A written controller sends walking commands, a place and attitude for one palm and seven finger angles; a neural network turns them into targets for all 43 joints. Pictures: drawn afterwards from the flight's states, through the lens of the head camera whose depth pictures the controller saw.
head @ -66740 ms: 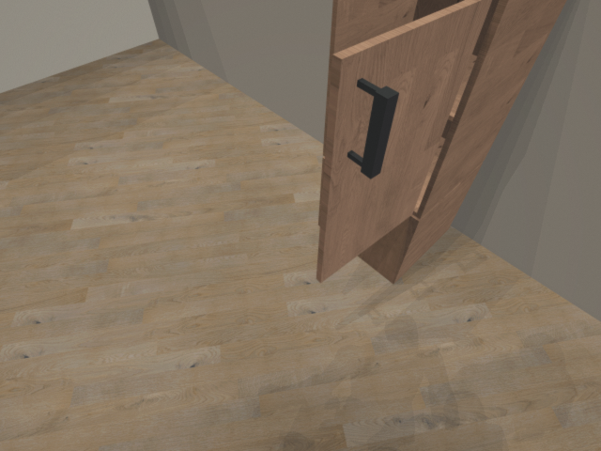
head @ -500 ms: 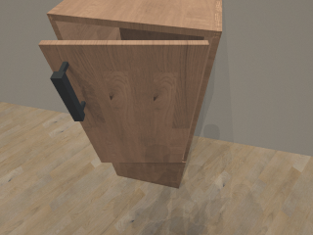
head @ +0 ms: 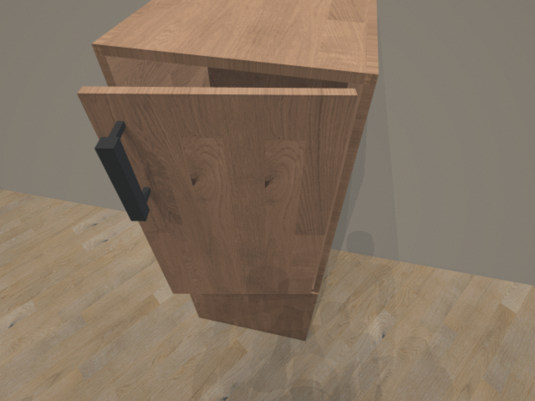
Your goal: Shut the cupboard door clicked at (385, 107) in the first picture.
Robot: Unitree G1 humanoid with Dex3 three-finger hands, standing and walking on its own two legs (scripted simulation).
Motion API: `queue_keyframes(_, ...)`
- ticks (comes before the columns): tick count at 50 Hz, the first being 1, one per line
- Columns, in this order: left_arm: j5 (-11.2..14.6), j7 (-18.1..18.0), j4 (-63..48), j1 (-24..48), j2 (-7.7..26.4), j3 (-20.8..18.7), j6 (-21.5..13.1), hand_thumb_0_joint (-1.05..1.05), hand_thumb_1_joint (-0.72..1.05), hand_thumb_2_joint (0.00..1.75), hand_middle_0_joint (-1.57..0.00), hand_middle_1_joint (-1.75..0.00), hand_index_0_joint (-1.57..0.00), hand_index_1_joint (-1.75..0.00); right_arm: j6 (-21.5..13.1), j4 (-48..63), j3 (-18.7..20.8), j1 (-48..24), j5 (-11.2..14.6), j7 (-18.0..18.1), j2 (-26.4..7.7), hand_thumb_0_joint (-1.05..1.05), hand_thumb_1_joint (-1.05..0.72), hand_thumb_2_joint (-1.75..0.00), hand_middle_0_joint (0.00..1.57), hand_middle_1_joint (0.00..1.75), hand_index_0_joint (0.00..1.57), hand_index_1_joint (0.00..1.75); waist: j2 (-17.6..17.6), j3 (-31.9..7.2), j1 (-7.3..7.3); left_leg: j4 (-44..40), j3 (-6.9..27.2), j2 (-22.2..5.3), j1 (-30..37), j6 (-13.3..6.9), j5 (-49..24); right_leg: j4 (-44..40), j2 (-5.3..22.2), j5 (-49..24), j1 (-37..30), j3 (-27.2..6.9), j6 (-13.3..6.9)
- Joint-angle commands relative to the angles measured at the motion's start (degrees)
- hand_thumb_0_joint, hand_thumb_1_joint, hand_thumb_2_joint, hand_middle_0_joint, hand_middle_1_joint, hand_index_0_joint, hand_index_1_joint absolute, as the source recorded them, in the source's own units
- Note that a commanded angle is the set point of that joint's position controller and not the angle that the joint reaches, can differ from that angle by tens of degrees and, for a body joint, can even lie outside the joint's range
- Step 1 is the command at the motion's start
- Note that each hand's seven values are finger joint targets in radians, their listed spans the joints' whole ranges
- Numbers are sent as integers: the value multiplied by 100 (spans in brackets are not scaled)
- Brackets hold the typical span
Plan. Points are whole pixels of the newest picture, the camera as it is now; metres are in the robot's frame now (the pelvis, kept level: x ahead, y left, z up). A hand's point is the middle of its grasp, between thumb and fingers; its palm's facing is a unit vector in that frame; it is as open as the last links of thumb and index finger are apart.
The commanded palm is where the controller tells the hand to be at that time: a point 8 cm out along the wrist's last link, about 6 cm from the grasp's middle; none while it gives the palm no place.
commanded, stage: come to a stop and stand still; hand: left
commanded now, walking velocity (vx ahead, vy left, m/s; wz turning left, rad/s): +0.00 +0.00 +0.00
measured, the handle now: (130, 173) +0.40 +0.24 +0.13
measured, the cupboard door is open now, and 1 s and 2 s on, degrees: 12 12 12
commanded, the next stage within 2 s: look again from close up in 0.06 s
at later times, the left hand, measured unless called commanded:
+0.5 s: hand out of the picture +0.00 +0.18 -0.17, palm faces +0.02 -0.98 -0.18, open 7.4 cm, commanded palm none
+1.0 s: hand out of the picture -0.01 +0.19 -0.18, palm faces +0.02 -0.98 -0.21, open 7.4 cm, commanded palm none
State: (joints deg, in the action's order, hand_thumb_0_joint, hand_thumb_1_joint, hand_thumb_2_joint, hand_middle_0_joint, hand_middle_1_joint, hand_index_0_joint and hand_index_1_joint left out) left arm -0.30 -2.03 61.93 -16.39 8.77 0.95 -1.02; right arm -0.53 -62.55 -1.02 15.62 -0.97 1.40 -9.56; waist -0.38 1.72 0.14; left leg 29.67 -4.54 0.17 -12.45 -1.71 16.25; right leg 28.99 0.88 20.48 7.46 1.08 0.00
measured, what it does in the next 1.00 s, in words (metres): stands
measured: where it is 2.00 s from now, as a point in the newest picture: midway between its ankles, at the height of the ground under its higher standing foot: outside the picture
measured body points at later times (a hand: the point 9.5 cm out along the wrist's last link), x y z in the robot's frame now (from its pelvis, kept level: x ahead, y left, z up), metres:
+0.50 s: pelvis +0.00 +0.00 +0.01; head +0.02 +0.01 +0.45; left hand +0.00 +0.23 -0.16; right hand +0.02 -0.23 -0.15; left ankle +0.00 +0.10 -0.73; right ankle -0.05 -0.12 -0.73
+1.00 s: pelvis -0.02 +0.02 +0.00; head -0.01 +0.02 +0.45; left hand -0.01 +0.24 -0.16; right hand +0.02 -0.22 -0.15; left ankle +0.00 +0.10 -0.73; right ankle -0.05 -0.12 -0.73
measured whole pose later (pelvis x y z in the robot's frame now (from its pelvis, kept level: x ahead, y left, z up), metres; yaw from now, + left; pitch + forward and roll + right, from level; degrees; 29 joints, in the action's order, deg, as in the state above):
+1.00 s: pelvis -0.02 +0.02 +0.00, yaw +1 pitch -2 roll -1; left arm -0.3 -2.9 62.3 -16.1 8.9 1.2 -1.5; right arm -0.9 -60.7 -0.3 13.5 -0.8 1.6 -10.4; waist -0.9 3.3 0.6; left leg 30.9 -4.3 0.4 -13.8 -2.9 15.2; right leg 28.2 1.2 18.4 7.7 1.4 1.2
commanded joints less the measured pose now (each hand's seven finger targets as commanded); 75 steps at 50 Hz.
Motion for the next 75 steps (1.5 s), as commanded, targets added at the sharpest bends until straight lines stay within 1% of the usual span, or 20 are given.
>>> queue_keyframes(1, -17, -54, -166, -370, 659, -95, -45, 0, 90, 90, -20, -30, -20, -30, -148, 150, 98, 184, 28, 18, -556, 0, -90, -90, 20, 30, 20, 30, 101, 166, -28, -625, 631, -574, 151, -98, -1308, -551, 434, -1342, 362, -404, -209)
queue_keyframes(5, -22, -52, -142, -349, 710, -110, -44, 0, 90, 90, -20, -30, -20, -30, -166, 99, 108, 153, 31, 27, -571, 0, -90, -90, 20, 30, 20, 30, 61, -18, -35, -647, 616, -599, 301, -102, -1569, -548, 459, -1548, 245, -393, -192)
queue_keyframes(9, -34, -51, -110, -329, 724, -109, -46, 0, 90, 90, -20, -30, -20, -30, -166, 40, 116, 86, 33, 34, -594, 0, -90, -90, 20, 30, 20, 30, 95, 9, -40, -656, 592, -610, 379, -96, -1714, -579, 482, -1780, 244, -413, -182)
queue_keyframes(24, -47, -31, 20, -297, 721, -104, -19, 0, 90, 90, -20, -30, -20, -30, -148, -65, 127, -38, 42, 38, -613, 0, -90, -90, 20, 30, 20, 30, 130, 122, -51, -838, 616, -631, 416, -94, -1527, -764, 512, -1564, 287, -401, -139)
queue_keyframes(27, -42, -22, 38, -305, 720, -101, -13, 0, 90, 90, -20, -30, -20, -30, -148, -80, 124, -44, 41, 33, -616, 0, -90, -90, 20, 30, 20, 30, 18, 90, -59, -882, 618, -633, 426, -88, -1435, -798, 522, -1410, 290, -391, -131)
queue_keyframes(33, -54, -21, 52, -314, 719, -119, -24, 0, 90, 90, -20, -30, -20, -30, -161, -98, 132, -19, 47, 42, -593, 0, -90, -90, 20, 30, 20, 30, 137, 77, -58, -881, 614, -641, 443, -104, -1583, -809, 519, -1594, 232, -385, -133)
queue_keyframes(41, -48, -18, 91, -286, 700, -126, -1, 0, 90, 90, -20, -30, -20, -30, -168, -118, 132, 9, 38, 44, -612, 0, -90, -90, 20, 30, 20, 30, 16, 39, -67, -979, 677, -649, 420, -106, -1508, -824, 529, -1291, 234, -356, -124)
queue_keyframes(42, -147, -252, 165, -641, 649, -94, -135, 0, 90, 90, -20, -30, -20, -30, -190, 281, 157, -233, 90, 7, -752, 0, -90, -90, 20, 30, 20, 30, -34, 175, -106, 226, 609, -721, 224, 61, -2886, -776, 681, -2942, 518, -578, -53)
queue_keyframes(43, -107, -249, 122, -669, 836, -104, -197, 0, 90, 90, -20, -30, -20, -30, -201, 329, 126, -149, 60, -4, -625, 0, -90, -90, 20, 30, 20, 30, -462, 5, 37, 154, 508, -539, 276, 143, -3157, -452, 792, -4264, 218, -499, -174)
queue_keyframes(44, -32, -217, -6, -720, 834, -101, -212, 0, 90, 90, -20, -30, -20, -30, -220, 316, 143, 287, 7, 6, -527, 0, -90, -90, 20, 30, 20, 30, -152, -637, 68, 85, 521, -564, 423, 44, -2774, -114, 768, -4197, -210, -455, -283)
queue_keyframes(45, -9, -200, -52, -635, 743, -78, -203, 0, 90, 90, -20, -30, -20, -30, -208, 315, 165, 332, 23, 28, -584, 0, -90, -90, 20, 30, 20, 30, 35, -1028, 83, 124, 569, -595, 574, -22, -2915, -18, 706, -4062, -382, -374, -288)
queue_keyframes(46, 3, -184, -122, -536, 712, -83, -166, 0, 90, 90, -20, -30, -20, -30, -167, 359, 187, 290, 51, 37, -639, 0, -90, -90, 20, 30, 20, 30, 173, -938, 85, 46, 603, -633, 541, -53, -2733, -78, 642, -3432, -290, -309, -271)
queue_keyframes(47, 2, -166, -169, -470, 660, -69, -120, 0, 90, 90, -20, -30, -20, -30, -134, 386, 196, 215, 51, 37, -657, 0, -90, -90, 20, 30, 20, 30, 124, -719, 73, -64, 656, -650, 480, -72, -2472, -168, 578, -2727, -100, -306, -267)
queue_keyframes(48, -25, -152, -197, -425, 643, -66, -81, 0, 90, 90, -20, -30, -20, -30, -126, 418, 186, 159, 41, 36, -637, 0, -90, -90, 20, 30, 20, 30, -20, -386, 40, -132, 669, -649, 344, -94, -2491, -216, 506, -2372, 67, -300, -255)
queue_keyframes(49, -20, -140, -217, -400, 639, -62, -46, 0, 90, 90, -20, -30, -20, -30, -96, 441, 186, 113, 47, 30, -630, 0, -90, -90, 20, 30, 20, 30, 58, -104, 26, -240, 722, -632, 171, -105, -2112, -316, 473, -1865, 178, -293, -241)
queue_keyframes(52, -36, -82, -301, -296, 642, -55, 27, 0, 90, 90, -20, -30, -20, -30, -20, 539, 203, -13, 39, -33, -669, 0, -90, -90, 20, 30, 20, 30, 24, 601, 45, -795, 891, -549, -349, -114, -157, -608, 375, -236, 674, -345, -245)
queue_keyframes(53, -57, -67, -334, -291, 658, -62, 35, 0, 90, 90, -20, -30, -20, -30, -16, 550, 208, 2, 30, -47, -672, 0, -90, -90, 20, 30, 20, 30, -79, 717, 32, -958, 953, -558, -474, -127, 152, -614, 340, -125, 700, -320, -240)
queue_keyframes(56, -64, -39, -388, -397, 662, -62, 47, 0, 90, 90, -20, -30, -20, -30, 8, 602, 230, 0, 15, -76, -731, 0, -90, -90, 20, 30, 20, 30, 35, 648, 7, -1235, 1075, -527, -602, -127, 961, -665, 332, 290, 769, -344, -221)
queue_keyframes(65, -55, -17, -313, -588, 577, -54, -1, 0, 90, 90, -20, -30, -20, -30, -67, 455, 206, 192, 31, -74, -692, 0, -90, -90, 20, 30, 20, 30, 66, 212, -20, -1315, 1079, -572, -320, -155, 483, -701, 403, -291, 540, -315, -189)
queue_keyframes(75, -47, -28, -48, -725, 487, -19, -33, 0, 90, 90, -20, -30, -20, -30, -92, 136, 177, 300, 67, -58, -566, 0, -90, -90, 20, 30, 20, 30, 59, 253, -11, -1262, 951, -551, -153, -116, 59, -846, 476, -558, 536, -336, -148)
